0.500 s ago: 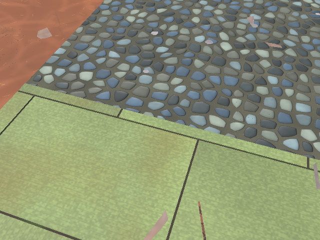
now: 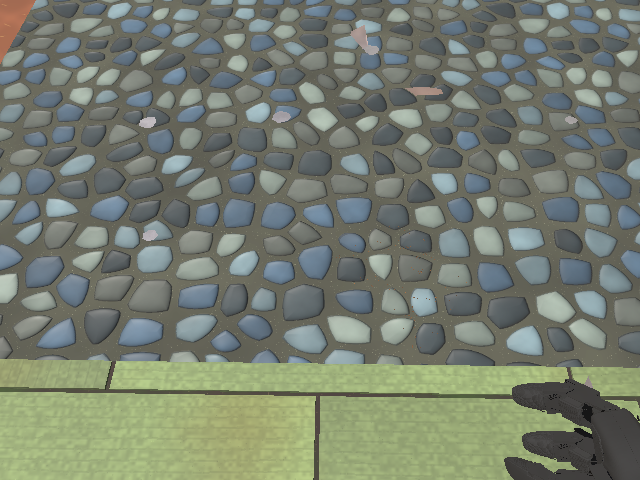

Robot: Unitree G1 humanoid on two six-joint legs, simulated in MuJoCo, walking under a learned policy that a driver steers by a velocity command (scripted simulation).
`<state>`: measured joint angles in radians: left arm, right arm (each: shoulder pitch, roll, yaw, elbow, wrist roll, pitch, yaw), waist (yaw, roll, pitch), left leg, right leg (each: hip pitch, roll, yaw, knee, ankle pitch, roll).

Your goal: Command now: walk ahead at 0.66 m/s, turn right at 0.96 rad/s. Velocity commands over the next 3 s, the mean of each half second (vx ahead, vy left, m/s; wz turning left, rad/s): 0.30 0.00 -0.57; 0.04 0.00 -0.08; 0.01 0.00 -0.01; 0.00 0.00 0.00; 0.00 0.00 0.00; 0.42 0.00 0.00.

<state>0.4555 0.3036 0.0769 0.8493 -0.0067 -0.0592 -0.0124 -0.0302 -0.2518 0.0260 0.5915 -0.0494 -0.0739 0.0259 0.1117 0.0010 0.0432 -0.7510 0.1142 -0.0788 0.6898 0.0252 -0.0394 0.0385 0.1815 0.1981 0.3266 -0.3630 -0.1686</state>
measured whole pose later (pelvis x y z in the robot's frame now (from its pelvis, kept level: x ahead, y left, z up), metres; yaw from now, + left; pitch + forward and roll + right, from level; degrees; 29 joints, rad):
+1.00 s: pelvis +0.27 +0.02 +0.01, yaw -18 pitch -1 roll +0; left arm 0.24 0.22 0.02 0.87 0.02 0.00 0.01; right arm 0.24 -0.22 -0.01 0.87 -0.01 0.01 -0.02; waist 0.01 -0.01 0.01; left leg -0.17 -0.02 0.01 0.45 -0.27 0.02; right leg -0.27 0.05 0.05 0.44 -0.15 -0.03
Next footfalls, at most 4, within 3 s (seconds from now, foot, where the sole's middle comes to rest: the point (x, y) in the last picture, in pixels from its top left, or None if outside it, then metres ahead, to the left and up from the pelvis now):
0.10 left None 0.32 0.15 -0.77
0.50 right None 0.32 -0.10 -0.77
0.78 left None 0.32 0.12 -0.77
2.96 right None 0.45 -0.19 -0.77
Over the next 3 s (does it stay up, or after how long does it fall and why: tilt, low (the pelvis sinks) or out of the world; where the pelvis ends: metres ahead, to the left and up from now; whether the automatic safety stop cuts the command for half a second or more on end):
stays up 0.41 -0.07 -0.01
